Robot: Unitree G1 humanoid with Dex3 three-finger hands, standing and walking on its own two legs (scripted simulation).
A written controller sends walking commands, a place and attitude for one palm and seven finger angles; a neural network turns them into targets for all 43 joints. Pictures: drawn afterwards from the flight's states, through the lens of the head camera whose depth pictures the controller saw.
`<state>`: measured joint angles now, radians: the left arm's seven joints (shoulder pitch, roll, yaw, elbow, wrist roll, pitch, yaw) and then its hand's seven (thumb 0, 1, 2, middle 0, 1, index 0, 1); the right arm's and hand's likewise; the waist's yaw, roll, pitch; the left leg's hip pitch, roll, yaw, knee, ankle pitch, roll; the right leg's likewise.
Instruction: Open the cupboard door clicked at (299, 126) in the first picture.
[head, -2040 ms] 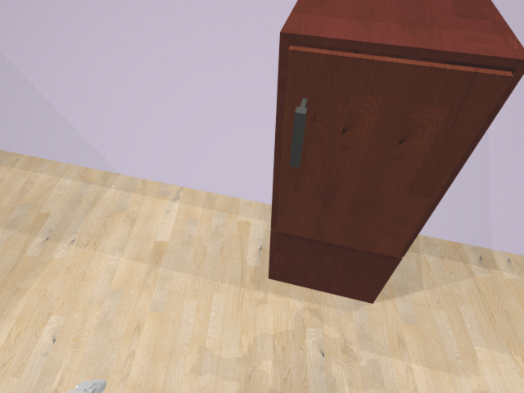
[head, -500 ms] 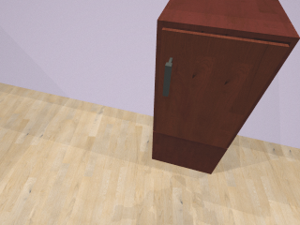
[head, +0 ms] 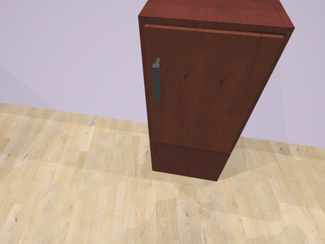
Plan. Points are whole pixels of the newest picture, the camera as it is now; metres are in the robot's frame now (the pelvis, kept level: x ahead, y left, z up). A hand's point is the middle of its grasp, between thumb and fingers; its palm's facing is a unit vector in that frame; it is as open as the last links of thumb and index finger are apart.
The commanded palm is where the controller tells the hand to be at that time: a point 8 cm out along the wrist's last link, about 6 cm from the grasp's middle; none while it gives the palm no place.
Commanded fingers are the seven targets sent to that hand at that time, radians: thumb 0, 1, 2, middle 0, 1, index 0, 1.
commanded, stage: shuffle to correct the standing spot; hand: left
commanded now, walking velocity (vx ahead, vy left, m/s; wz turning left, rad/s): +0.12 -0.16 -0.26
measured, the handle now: (157, 80) +0.62 +0.06 +0.05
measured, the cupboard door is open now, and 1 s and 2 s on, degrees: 0 0 0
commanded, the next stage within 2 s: come to a stop and stand still in 0.18 s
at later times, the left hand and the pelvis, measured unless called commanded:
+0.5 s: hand out of the picture +0.08 +0.11 -0.18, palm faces +0.00 -0.99 -0.16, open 7.4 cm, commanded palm none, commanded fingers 0.00 0.90 0.90 -0.20 -0.30 -0.20 -0.30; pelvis +0.09 -0.05 -0.01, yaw -6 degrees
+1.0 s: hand (135, 238) +0.17 +0.10 -0.18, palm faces -0.14 -0.96 -0.26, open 7.4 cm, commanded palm none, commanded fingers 0.00 0.90 0.90 -0.20 -0.30 -0.20 -0.30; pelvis +0.08 -0.08 -0.02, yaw -7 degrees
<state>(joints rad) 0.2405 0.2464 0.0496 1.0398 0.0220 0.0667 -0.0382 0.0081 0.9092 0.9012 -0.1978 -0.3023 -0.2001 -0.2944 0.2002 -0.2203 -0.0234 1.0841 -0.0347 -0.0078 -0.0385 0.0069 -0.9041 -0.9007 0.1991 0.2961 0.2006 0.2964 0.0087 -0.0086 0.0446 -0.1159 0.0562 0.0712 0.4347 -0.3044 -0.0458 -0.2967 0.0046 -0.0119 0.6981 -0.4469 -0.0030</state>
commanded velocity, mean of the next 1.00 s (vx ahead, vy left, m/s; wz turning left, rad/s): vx -0.03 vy -0.04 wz -0.07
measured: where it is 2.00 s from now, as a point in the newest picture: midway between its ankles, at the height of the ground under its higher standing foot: outside the picture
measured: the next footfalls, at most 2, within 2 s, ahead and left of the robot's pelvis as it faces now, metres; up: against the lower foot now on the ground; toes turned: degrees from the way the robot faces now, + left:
left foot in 0.52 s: +0.18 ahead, +0.03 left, +0.00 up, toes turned -5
right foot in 0.88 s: +0.06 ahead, -0.20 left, +0.00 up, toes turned -5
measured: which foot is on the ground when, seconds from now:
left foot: down 0.00-0.04, up 0.06-0.50, down 0.52-1.00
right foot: down 0.00-0.56, up 0.58-0.86, down 0.88-1.00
